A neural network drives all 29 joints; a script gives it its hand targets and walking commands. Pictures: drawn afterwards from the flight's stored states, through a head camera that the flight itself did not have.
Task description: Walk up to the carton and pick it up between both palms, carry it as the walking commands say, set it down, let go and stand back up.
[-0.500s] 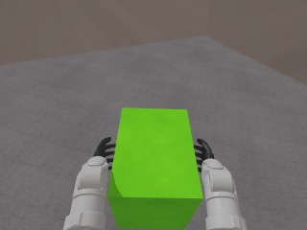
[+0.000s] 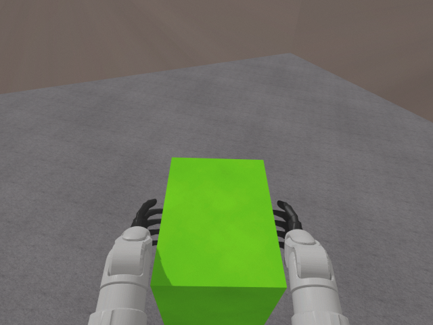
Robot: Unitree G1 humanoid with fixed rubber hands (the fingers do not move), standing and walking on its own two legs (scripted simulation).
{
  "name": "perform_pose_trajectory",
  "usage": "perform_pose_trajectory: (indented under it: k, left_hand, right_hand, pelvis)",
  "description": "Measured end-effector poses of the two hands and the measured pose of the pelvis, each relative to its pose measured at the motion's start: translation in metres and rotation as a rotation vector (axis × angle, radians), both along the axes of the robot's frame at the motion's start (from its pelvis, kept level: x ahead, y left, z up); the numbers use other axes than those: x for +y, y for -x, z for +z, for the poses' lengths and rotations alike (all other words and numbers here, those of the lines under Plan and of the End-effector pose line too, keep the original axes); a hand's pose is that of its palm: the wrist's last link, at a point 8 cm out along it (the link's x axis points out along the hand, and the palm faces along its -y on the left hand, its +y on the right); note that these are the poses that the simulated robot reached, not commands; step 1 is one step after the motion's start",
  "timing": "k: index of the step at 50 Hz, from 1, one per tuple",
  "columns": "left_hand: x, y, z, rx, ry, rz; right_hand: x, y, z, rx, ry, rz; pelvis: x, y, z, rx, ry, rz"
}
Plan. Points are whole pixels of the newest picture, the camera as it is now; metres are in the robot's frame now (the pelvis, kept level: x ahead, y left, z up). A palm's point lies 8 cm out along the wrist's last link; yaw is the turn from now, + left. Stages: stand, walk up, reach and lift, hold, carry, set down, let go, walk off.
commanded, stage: hold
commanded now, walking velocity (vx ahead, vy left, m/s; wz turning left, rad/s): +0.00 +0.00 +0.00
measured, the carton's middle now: (215, 243) +0.31 +0.00 -0.02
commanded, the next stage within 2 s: carry in 0.98 s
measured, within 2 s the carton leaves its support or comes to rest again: neither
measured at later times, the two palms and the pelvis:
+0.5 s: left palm (138, 239) +0.28 +0.14 +0.05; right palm (294, 242) +0.27 -0.15 +0.05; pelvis -0.01 +0.00 +0.00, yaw +0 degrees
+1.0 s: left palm (138, 239) +0.28 +0.14 +0.05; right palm (293, 241) +0.28 -0.15 +0.05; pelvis -0.01 +0.00 +0.00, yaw +0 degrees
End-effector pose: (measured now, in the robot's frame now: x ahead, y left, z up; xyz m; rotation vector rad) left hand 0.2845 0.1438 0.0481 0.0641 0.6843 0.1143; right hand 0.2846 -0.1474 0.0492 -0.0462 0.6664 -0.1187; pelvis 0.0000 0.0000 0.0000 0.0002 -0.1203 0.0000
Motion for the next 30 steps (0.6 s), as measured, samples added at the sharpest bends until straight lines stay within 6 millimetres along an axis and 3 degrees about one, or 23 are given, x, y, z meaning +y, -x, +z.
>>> perform_pose_trajectory:
  k: [30]
  left_hand:
    - [0.001,0.009,0.001,-0.007,0.006,0.000]
  right_hand:
    - [0.001,0.010,0.002,-0.005,-0.006,-0.008]
  pelvis:
    - [0.002,0.010,-0.002,-0.017,0.000,0.000]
